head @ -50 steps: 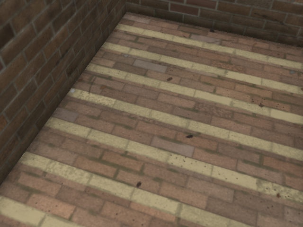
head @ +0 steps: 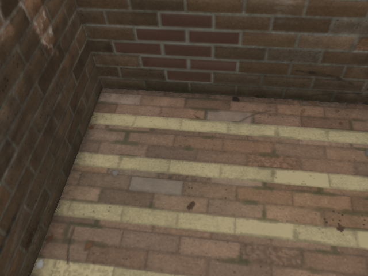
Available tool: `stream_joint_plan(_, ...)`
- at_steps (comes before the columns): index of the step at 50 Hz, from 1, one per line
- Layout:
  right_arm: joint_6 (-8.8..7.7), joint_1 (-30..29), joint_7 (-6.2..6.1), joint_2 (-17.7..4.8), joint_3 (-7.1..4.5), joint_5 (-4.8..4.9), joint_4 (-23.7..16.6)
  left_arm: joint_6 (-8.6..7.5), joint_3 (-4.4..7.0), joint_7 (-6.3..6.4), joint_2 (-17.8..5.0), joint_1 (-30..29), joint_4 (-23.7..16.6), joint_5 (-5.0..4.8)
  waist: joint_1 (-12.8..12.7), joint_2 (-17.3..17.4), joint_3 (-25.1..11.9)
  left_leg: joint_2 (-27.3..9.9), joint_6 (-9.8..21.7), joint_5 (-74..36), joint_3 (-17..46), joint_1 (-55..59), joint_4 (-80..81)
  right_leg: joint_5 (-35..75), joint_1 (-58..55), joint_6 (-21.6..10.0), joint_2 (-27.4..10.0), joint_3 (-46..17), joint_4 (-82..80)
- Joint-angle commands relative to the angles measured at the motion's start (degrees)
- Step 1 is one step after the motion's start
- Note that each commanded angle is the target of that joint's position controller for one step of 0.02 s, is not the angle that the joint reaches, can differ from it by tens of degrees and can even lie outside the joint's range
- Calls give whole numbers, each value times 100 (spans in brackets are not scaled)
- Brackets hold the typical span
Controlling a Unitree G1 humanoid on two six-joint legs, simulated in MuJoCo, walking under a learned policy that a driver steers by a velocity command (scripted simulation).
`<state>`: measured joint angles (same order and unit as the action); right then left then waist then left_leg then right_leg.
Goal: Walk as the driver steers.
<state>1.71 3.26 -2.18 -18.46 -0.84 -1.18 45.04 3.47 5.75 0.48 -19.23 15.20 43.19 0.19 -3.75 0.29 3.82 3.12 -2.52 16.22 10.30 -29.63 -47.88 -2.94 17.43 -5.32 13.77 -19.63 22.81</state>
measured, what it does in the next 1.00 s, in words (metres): walks ahead, turning right: left foot, then right foot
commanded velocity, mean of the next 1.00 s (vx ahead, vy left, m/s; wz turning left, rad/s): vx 0.26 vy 0.00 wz -0.76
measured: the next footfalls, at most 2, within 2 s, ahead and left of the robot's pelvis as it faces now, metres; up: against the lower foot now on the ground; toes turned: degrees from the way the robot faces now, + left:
left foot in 0.18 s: +0.13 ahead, +0.15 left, +0.00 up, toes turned -21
right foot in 0.76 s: +0.19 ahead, -0.18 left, +0.00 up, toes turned -43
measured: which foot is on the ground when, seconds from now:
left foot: up 0.00-0.16, down 0.18-0.76, up 0.78-1.00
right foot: down 0.00-0.16, up 0.18-0.74, down 0.76-1.00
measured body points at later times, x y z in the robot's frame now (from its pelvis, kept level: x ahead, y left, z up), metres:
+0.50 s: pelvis +0.08 +0.06 +0.01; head +0.10 +0.08 +0.46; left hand +0.33 +0.27 -0.11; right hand +0.04 -0.24 -0.08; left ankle +0.09 +0.16 -0.74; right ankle +0.00 -0.07 -0.65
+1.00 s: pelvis +0.21 -0.10 +0.01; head +0.23 -0.14 +0.45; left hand +0.46 +0.01 -0.12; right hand +0.07 -0.33 -0.14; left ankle +0.32 +0.00 -0.67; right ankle +0.16 -0.15 -0.74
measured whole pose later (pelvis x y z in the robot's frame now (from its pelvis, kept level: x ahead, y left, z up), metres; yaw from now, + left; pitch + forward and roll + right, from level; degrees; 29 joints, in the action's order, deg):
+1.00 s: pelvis +0.21 -0.10 +0.01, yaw -43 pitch +1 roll +0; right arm -2.3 14.7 0.7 -14.9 -0.3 -1.9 49.7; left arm -1.9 0.3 0.4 -13.3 11.5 46.0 0.8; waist 1.4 1.5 5.0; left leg -4.0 1.0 16.8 0.7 -29.3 -56.3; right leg -9.3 10.2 -5.2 4.4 1.4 18.9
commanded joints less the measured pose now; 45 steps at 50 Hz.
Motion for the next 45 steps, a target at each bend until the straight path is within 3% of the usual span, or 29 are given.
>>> stream_joint_plan(1, -177, -263, -16, -534, -112, 37, -470, -17, 244, -6, -927, 257, -290, 46, -61, -801, -691, 141, 82, 131, -9, -316, 350, -791, -1211, -160, -1501, -1898, -488)
stream_joint_plan(4, -243, -58, -24, -634, -126, 90, -489, -14, 258, -59, -1030, 28, -388, 90, 43, -859, -697, 271, 185, 239, -16, 369, 972, -302, -948, -157, -1431, -2123, -350)
stream_joint_plan(7, -298, 391, -104, -796, -174, 119, -461, -40, 229, -104, -1026, -347, -509, 79, 324, -898, -646, 239, 230, -44, -6, 1690, 2368, -947, -253, 204, -1111, -2250, -318)
stream_joint_plan(8, -324, 425, -165, -897, -202, 113, -469, -78, 191, -107, -907, -259, -481, 45, 339, -495, -683, -105, 291, -419, 153, 2346, 3168, -2161, 138, 457, -749, -1919, -31)
stream_joint_plan(9, -297, 356, -218, -1234, -267, 84, -631, -121, 112, -75, -609, 210, -445, 2, 117, 288, -1032, -1261, 577, 318, 1136, 2937, 3593, -3085, 463, 725, -310, -1049, 992)
stream_joint_plan(10, -240, -39, -200, -1575, -280, 16, -879, -125, 127, -37, -581, 343, -510, -23, 90, 1017, -1041, -2443, 1141, 446, 2374, 2860, 3833, -3354, 1225, 851, 238, 422, 2650)
stream_joint_plan(11, -195, -5, -165, -1293, -256, -64, -795, -138, 217, -48, -1168, 3, -527, 165, 186, 620, -746, -2410, 1459, -661, 2084, 2362, 3676, -2842, 1434, 934, -299, 788, 3435)
stream_joint_plan(13, -154, -11, -104, -791, -133, 9, -789, -25, 211, -154, -1054, 153, -394, 170, 107, 483, -590, -1728, 1284, -2038, 628, 2172, 3190, -2237, 1340, 889, -640, 1032, 4275)
stream_joint_plan(15, -165, 23, -151, -665, -65, 4, -863, 94, 139, -258, -928, 312, -304, 89, 138, 582, -616, -1435, 1200, -2755, -83, 2200, 2978, -1980, 1447, 940, -697, 1280, 4867)
stream_joint_plan(16, -181, 360, -119, -676, -73, -48, -808, 112, 104, -306, -896, 165, -366, 74, 288, 628, -721, -1395, 1133, -1691, -177, 2437, 3140, -1742, 1631, 924, -866, 1367, 4743)
stream_joint_plan(17, -211, 607, -80, -771, -133, -70, -756, 118, 73, -365, -889, -68, -429, 97, 485, 891, -686, -1412, 1051, -243, -134, 2620, 3425, -1575, 1867, 901, -1009, 1447, 4576)
stream_joint_plan(18, -246, 768, -43, -875, -192, -56, -692, 118, 50, -423, -886, -252, -517, 161, 578, 1040, -626, -1525, 1029, 733, 48, 2808, 3656, -1543, 2115, 959, -1082, 1549, 4409)
stream_joint_plan(20, -321, 1093, -13, -1019, -305, -26, -591, 89, 24, -533, -837, -662, -647, 209, 764, 921, -402, -1722, 1027, 1722, 195, 2985, 3959, -1368, 2503, 978, -1269, 1702, 4135)
stream_joint_plan(23, -496, 1362, 21, -978, -376, -6, -429, 29, -9, -620, -645, -957, -735, 203, 852, 743, -162, -1925, 963, 1855, -13, 3260, 4139, -1089, 2916, 929, -1472, 1760, 3821)
stream_joint_plan(25, -568, 1373, 37, -830, -365, 24, -393, 0, 8, -595, -613, -1153, -790, 165, 874, 703, -34, -2039, 840, 1739, -252, 3336, 4123, -915, 3136, 933, -1579, 1841, 3749)
stream_joint_plan(27, -636, 1514, 27, -821, -378, 48, -285, -3, -21, -627, -507, -1299, -890, 207, 844, 637, 42, -2205, 834, 1812, -424, 3197, 4138, -809, 3145, 919, -1656, 1866, 3619)
stream_joint_plan(30, -777, 1667, 70, -759, -382, -32, -114, -42, -87, -728, -360, -1479, -998, 208, 833, 594, 124, -2215, 863, 1525, -939, 2971, 4133, -596, 2869, 798, -1726, 1997, 3173)
stream_joint_plan(32, -861, 1668, 81, -657, -347, -104, 4, -124, -165, -758, -222, -1653, -1042, 232, 819, 476, 326, -2066, 904, 331, -1430, 2671, 3971, -523, 2270, 626, -1692, 2137, 2427)
stream_joint_plan(34, -805, 1719, 110, -732, -351, -69, 179, -191, -261, -727, -60, -1701, -1067, 273, 757, 592, 308, -1931, 875, -2034, -2004, 2474, 3422, -1213, 1354, 373, -1407, 2615, 1738)
stream_joint_plan(36, -711, 2062, 139, -870, -349, 58, 414, -186, -263, -601, -71, -1326, -972, 308, 543, 737, -154, -1934, 841, -4884, -2237, 2537, 2387, -1481, 287, 108, -957, 2850, 1381)
stream_joint_plan(37, -670, 1976, 184, -949, -340, 141, 424, -207, -206, -495, -149, -583, -722, 302, 116, 685, -562, -1850, 765, -5625, -2392, 2331, 1428, -1059, -660, -54, -730, 2825, 1018)
stream_joint_plan(38, -705, 1838, 223, -1002, -321, 115, 334, -273, -81, -360, -384, 442, -335, 429, -432, 411, -1082, -1643, 667, -4583, -2438, 1537, 110, -667, -2049, -235, -835, 2403, 487)
stream_joint_plan(39, -716, 2177, 295, -204, -128, -64, 206, -275, -20, -176, -834, 629, -201, 467, -116, -921, -1615, -1332, 519, 1560, -2232, 1, -1523, -502, -3321, -351, -2515, 576, 490)
stream_joint_plan(40, -666, 2368, 277, -412, -160, 11, -77, -339, 91, -86, -1600, 579, -699, 310, -138, -1368, -2457, -530, 308, 2224, -1426, -694, -3033, 1486, -3441, -1298, -4130, -2425, -188)
stream_joint_plan(41, -543, 1843, 214, -764, -263, 29, 8, -367, 43, -68, -1256, 455, -440, 207, -186, -74, -1863, -864, 331, 1415, -876, -841, -2965, 2761, -3003, -1284, -3818, -1240, -222)
stream_joint_plan(42, -527, 1652, 211, -563, -194, 105, -74, -413, -94, -19, -926, 168, -352, 116, 26, -333, -1108, -894, 355, 1015, -987, -800, -2623, 4100, -2423, -1257, -3437, -181, -120)
stream_joint_plan(43, -504, 1751, 198, -413, -133, 67, 58, -465, -198, -14, -537, -178, -290, 92, 308, -208, -734, -1039, 331, 773, -917, -509, -2057, 4213, -1858, -1012, -2993, 484, -211)
stream_joint_plan(44, -431, 1900, 196, -337, -105, -46, 203, -496, -274, 10, -322, -407, -322, 29, 486, -219, -682, -1031, 321, 572, -884, -78, -1646, 4110, -1500, -871, -2764, 805, -362)
stream_joint_plan(45, -402, 2120, 232, -214, -56, -66, 396, -533, -299, 32, -294, -612, -283, 46, 601, -271, -677, -918, 315, 350, -956, 289, -1534, 4151, -1207, -755, -2615, 1154, -533)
